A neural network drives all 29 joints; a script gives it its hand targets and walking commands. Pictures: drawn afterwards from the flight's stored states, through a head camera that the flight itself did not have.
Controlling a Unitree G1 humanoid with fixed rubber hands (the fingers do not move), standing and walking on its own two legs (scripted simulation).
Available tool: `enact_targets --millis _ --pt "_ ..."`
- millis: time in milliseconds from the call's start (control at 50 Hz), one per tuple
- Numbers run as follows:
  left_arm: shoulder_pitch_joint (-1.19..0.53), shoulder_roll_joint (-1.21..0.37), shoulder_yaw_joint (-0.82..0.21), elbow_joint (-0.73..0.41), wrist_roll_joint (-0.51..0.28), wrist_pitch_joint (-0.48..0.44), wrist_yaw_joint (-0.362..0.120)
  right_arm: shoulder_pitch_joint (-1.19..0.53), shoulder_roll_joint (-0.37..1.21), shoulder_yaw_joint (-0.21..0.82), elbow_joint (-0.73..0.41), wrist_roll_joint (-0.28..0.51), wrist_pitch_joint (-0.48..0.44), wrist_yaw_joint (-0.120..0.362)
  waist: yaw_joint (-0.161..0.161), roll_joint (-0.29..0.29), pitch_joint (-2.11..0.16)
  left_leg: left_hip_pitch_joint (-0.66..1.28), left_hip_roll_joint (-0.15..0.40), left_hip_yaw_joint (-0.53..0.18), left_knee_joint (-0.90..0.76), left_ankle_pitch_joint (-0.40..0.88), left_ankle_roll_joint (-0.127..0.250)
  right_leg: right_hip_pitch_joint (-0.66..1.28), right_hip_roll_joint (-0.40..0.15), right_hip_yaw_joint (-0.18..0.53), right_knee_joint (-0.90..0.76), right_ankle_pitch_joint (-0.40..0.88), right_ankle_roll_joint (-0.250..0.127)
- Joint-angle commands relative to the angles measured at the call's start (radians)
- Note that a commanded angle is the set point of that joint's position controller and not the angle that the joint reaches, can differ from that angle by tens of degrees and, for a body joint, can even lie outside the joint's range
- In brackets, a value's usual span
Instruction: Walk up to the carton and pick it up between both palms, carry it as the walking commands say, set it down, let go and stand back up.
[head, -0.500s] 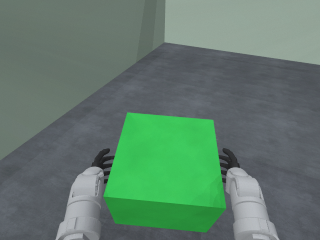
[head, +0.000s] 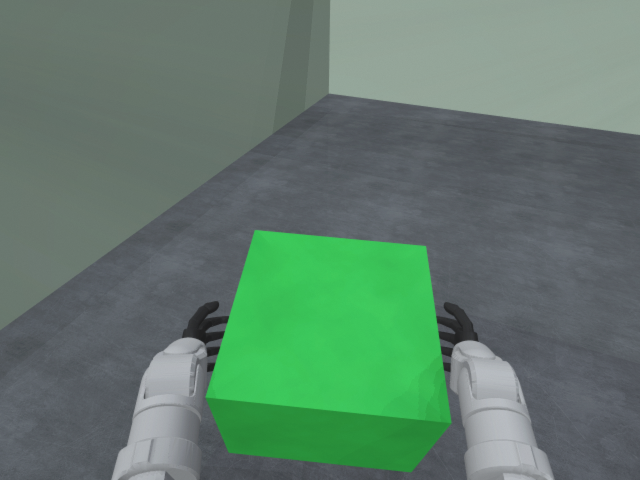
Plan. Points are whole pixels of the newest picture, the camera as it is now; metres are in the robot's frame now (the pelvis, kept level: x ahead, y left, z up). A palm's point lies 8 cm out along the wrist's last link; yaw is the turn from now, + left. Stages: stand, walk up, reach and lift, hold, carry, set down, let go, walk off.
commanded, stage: hold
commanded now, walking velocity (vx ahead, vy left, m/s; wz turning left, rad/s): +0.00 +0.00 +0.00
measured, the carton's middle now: (330, 346) +0.37 -0.01 -0.02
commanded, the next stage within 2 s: carry in 0.16 s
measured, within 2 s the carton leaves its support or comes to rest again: neither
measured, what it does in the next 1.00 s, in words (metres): stands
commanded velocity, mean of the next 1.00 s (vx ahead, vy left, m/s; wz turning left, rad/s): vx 0.00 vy -0.18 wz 0.00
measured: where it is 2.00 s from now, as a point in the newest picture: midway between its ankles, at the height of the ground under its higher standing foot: outside the picture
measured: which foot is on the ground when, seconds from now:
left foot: down 0.00-1.00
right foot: down 0.00-1.00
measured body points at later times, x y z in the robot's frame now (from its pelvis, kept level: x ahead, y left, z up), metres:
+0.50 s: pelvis -0.01 -0.02 -0.02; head -0.11 -0.04 +0.42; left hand +0.29 +0.15 +0.10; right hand +0.28 -0.22 +0.08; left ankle +0.00 +0.10 -0.74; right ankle +0.06 -0.12 -0.74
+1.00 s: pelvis +0.00 -0.05 -0.02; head -0.10 -0.06 +0.42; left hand +0.26 +0.11 +0.09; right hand +0.24 -0.26 +0.07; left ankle +0.00 +0.10 -0.74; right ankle +0.06 -0.12 -0.74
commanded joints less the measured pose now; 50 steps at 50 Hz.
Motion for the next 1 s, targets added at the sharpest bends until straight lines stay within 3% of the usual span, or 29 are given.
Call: enact_targets --millis 0,120,140,160,180,220,260,280,320,360,420,460,500,540,620,660,700,740,780,820,860,900,920,940,980 --pt "-0.606 -1.037 -0.567 -0.150 -0.308 -0.069 -0.297 -0.647 1.090 0.573 -0.176 0.277 -0.025 0.460 0.025 0.028 -0.294 0.163 0.027 -0.187 -0.106 0.107 -0.017 0.345 0.081 -0.052 -0.032 0.062 -0.022" --pt "-0.591 -1.042 -0.567 -0.146 -0.309 -0.069 -0.300 -0.649 1.094 0.585 -0.192 0.278 -0.025 0.460 0.028 0.026 -0.292 0.158 0.026 -0.187 -0.108 0.094 -0.013 0.348 0.080 -0.052 -0.031 0.063 -0.021" --pt "-0.626 -1.018 -0.644 -0.250 -0.339 -0.057 -0.284 -0.702 1.092 0.654 -0.263 0.291 -0.022 0.424 -0.005 -0.059 -0.492 0.233 0.222 -0.101 0.198 0.427 -0.017 0.254 -0.134 0.021 0.126 0.502 -0.044" --pt "-0.612 -1.000 -0.660 -0.262 -0.343 -0.045 -0.268 -0.691 1.094 0.682 -0.283 0.310 -0.010 0.414 0.000 -0.071 -0.471 0.172 0.203 -0.086 0.244 0.398 -0.031 0.218 -0.126 0.035 0.146 0.552 -0.044" --pt "-0.617 -0.999 -0.677 -0.296 -0.357 -0.027 -0.256 -0.706 1.089 0.700 -0.321 0.330 0.008 0.404 -0.004 -0.064 -0.455 0.136 0.199 -0.085 0.237 0.334 -0.033 0.185 -0.123 0.033 0.156 0.520 -0.045" --pt "-0.637 -1.001 -0.695 -0.348 -0.374 0.021 -0.236 -0.735 1.075 0.712 -0.361 0.355 0.061 0.385 -0.013 -0.043 -0.393 0.105 0.228 -0.123 0.175 0.107 -0.015 0.082 -0.110 0.025 0.151 0.266 -0.026" --pt "-0.645 -0.995 -0.692 -0.361 -0.375 0.074 -0.217 -0.729 1.054 0.703 -0.346 0.356 0.120 0.366 -0.021 0.028 -0.276 0.057 0.300 -0.240 0.027 -0.238 0.018 -0.053 -0.063 -0.005 0.154 -0.074 -0.001" --pt "-0.655 -0.988 -0.698 -0.373 -0.380 0.100 -0.206 -0.736 1.047 0.700 -0.352 0.361 0.146 0.354 -0.024 0.066 -0.231 0.034 0.347 -0.300 -0.032 -0.371 0.039 -0.105 -0.049 -0.022 0.191 -0.172 0.009" --pt "-0.674 -0.974 -0.714 -0.423 -0.402 0.155 -0.179 -0.754 1.034 0.705 -0.399 0.384 0.202 0.325 -0.024 0.089 -0.177 -0.050 0.404 -0.346 -0.084 -0.531 0.068 -0.128 -0.057 -0.042 0.261 -0.203 0.017" --pt "-0.658 -0.960 -0.723 -0.507 -0.438 0.214 -0.151 -0.749 1.030 0.724 -0.476 0.415 0.267 0.292 -0.021 0.090 -0.162 -0.126 0.404 -0.322 -0.081 -0.547 0.070 -0.092 -0.061 -0.055 0.275 -0.179 0.023" --pt "-0.561 -0.924 -0.712 -0.602 -0.472 0.315 -0.100 -0.680 1.011 0.753 -0.569 0.450 0.375 0.240 -0.009 0.052 -0.175 -0.150 0.338 -0.243 0.008 -0.425 0.041 -0.017 -0.048 -0.053 0.186 -0.140 0.010" --pt "-0.508 -0.905 -0.701 -0.642 -0.481 0.374 -0.068 -0.614 1.001 0.754 -0.608 0.457 0.435 0.208 -0.007 0.017 -0.200 -0.122 0.293 -0.200 0.073 -0.315 0.017 0.015 -0.061 -0.020 0.116 -0.078 -0.003" --pt "-0.470 -0.881 -0.697 -0.688 -0.482 0.419 -0.042 -0.563 0.998 0.759 -0.653 0.468 0.481 0.185 -0.014 -0.054 -0.219 -0.095 0.230 -0.140 0.142 -0.250 -0.011 0.024 -0.103 0.049 0.046 0.047 -0.015" --pt "-0.443 -0.870 -0.703 -0.737 -0.485 0.452 -0.020 -0.537 1.000 0.768 -0.702 0.485 0.513 0.167 -0.017 -0.070 -0.225 -0.050 0.198 -0.117 0.170 -0.223 -0.017 -0.007 -0.115 0.082 0.020 0.013 -0.022" --pt "-0.395 -0.873 -0.717 -0.815 -0.488 0.499 0.009 -0.502 0.985 0.782 -0.801 0.509 0.556 0.144 -0.014 0.057 -0.197 -0.001 0.316 -0.261 0.063 -0.209 0.020 -0.100 -0.049 0.004 0.131 -0.053 -0.011" --pt "-0.378 -0.877 -0.727 -0.847 -0.493 0.516 0.018 -0.490 0.979 0.792 -0.850 0.513 0.569 0.132 -0.008 0.082 -0.190 -0.026 0.345 -0.267 0.060 -0.211 0.030 -0.093 -0.038 -0.012 0.167 -0.087 -0.016" --pt "-0.361 -0.874 -0.734 -0.869 -0.498 0.528 0.023 -0.476 0.968 0.803 -0.889 0.514 0.579 0.122 -0.004 0.079 -0.188 -0.064 0.329 -0.226 0.078 -0.226 0.018 -0.053 -0.038 -0.010 0.151 -0.081 -0.027" --pt "-0.345 -0.859 -0.738 -0.890 -0.502 0.535 0.028 -0.459 0.957 0.812 -0.914 0.512 0.587 0.114 -0.001 0.032 -0.193 -0.093 0.276 -0.159 0.132 -0.234 -0.011 -0.007 -0.056 0.027 0.087 -0.050 -0.038" --pt "-0.332 -0.834 -0.740 -0.909 -0.502 0.539 0.033 -0.447 0.949 0.822 -0.934 0.513 0.593 0.110 -0.004 -0.091 -0.190 -0.088 0.176 -0.048 0.233 -0.236 -0.045 -0.005 -0.111 0.124 -0.055 -0.079 -0.046" --pt "-0.317 -0.820 -0.744 -0.916 -0.498 0.542 0.037 -0.433 0.938 0.826 -0.935 0.514 0.599 0.110 -0.009 -0.131 -0.190 -0.061 0.137 -0.009 0.260 -0.238 -0.051 -0.026 -0.133 0.165 -0.106 -0.124 -0.057" --pt "-0.298 -0.811 -0.743 -0.915 -0.491 0.546 0.040 -0.419 0.931 0.829 -0.929 0.516 0.602 0.111 -0.015 -0.098 -0.184 0.006 0.165 -0.050 0.196 -0.217 -0.037 -0.086 -0.107 0.124 -0.079 -0.146 -0.041" --pt "-0.292 -0.810 -0.746 -0.907 -0.486 0.552 0.040 -0.406 0.918 0.822 -0.920 0.514 0.604 0.110 -0.018 0.031 -0.149 0.053 0.274 -0.214 0.052 -0.277 -0.002 -0.184 -0.035 0.030 0.029 -0.190 -0.005" --pt "-0.289 -0.812 -0.749 -0.900 -0.484 0.556 0.038 -0.402 0.914 0.817 -0.915 0.515 0.604 0.109 -0.016 0.122 -0.137 0.035 0.354 -0.318 -0.010 -0.325 0.021 -0.199 -0.010 -0.012 0.141 -0.168 -0.008" --pt "-0.291 -0.815 -0.753 -0.893 -0.484 0.559 0.037 -0.402 0.912 0.813 -0.910 0.514 0.605 0.109 -0.013 0.161 -0.119 -0.003 0.406 -0.352 -0.033 -0.350 0.042 -0.197 -0.012 -0.027 0.221 -0.171 -0.014" --pt "-0.289 -0.822 -0.755 -0.883 -0.487 0.559 0.031 -0.408 0.917 0.820 -0.909 0.509 0.604 0.107 -0.004 0.146 -0.109 -0.082 0.410 -0.311 -0.019 -0.354 0.047 -0.132 -0.025 -0.031 0.252 -0.169 -0.024"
